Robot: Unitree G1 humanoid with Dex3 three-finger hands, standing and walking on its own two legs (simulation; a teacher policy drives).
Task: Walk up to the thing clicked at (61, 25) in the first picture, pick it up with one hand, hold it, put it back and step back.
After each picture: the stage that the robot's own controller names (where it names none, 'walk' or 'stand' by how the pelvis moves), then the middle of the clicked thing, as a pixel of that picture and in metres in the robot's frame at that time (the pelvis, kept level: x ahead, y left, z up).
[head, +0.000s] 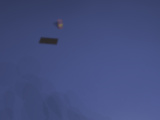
stand; (60, 24) +1.75 +0.23 -0.72
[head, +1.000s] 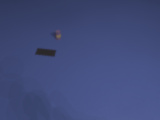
walk; (58, 35) +1.63 +0.19 -0.71
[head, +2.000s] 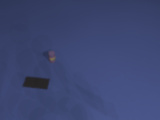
walk; (52, 57) +1.09 +0.21 -0.72
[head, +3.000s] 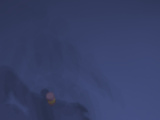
walk; (51, 99) +0.66 +0.23 -0.71
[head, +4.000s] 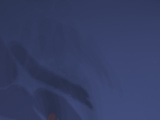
stand; out of the picture +0.43 +0.22 -0.70
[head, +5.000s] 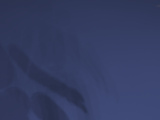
stand; out of the picture +0.41 +0.21 -0.73
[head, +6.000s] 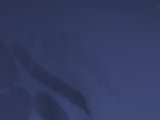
stand; out of the picture +0.40 +0.22 -0.73
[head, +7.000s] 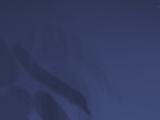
stand; out of the picture +0.39 +0.22 -0.73
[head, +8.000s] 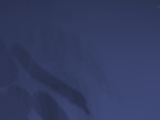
go down; out of the picture +0.39 +0.22 -0.73
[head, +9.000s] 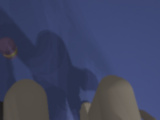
go down; (8, 49) +0.49 +0.25 -0.32
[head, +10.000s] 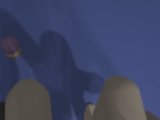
approach; (12, 48) +0.48 +0.26 -0.30
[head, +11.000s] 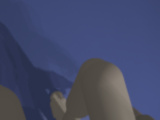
close in; out of the picture +0.46 +0.31 -0.23
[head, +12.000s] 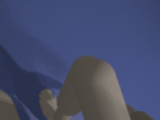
close; out of the picture +0.45 +0.32 -0.23
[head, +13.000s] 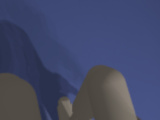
lift; out of the picture +0.42 +0.28 -0.25
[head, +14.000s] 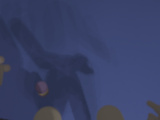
lift; (42, 89) +0.43 +0.19 -0.49
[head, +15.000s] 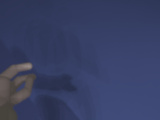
go down; out of the picture +0.40 +0.18 -0.67
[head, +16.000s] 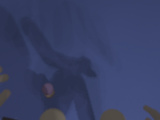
go down; (48, 91) +0.43 +0.19 -0.51
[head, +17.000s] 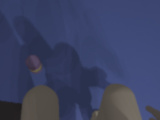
stand; (34, 65) +0.46 +0.21 -0.36
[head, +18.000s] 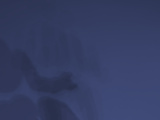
stand; out of the picture +0.38 +0.17 -0.66
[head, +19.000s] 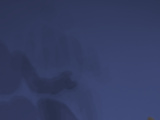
stand; out of the picture +0.39 +0.17 -0.66
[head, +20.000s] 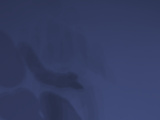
stand; out of the picture +0.40 +0.17 -0.67
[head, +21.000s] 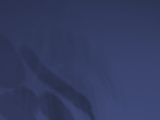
stand; out of the picture +0.41 +0.16 -0.72
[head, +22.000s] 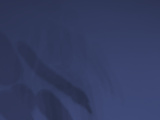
stand; out of the picture +0.38 +0.17 -0.73
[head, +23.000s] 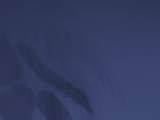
stand; out of the picture +0.38 +0.18 -0.73
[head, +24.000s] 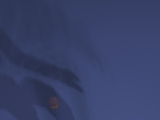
walk; (53, 103) +0.45 +0.16 -0.70
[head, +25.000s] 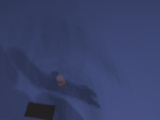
walk; (61, 81) +0.67 +0.19 -0.70
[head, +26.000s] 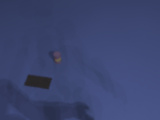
stand; (57, 57) +0.97 +0.21 -0.70
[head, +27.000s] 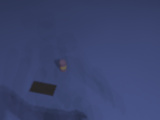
stand; (63, 65) +0.99 +0.16 -0.71
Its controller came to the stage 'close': yes
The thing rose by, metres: 0.02
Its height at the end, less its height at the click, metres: +0.00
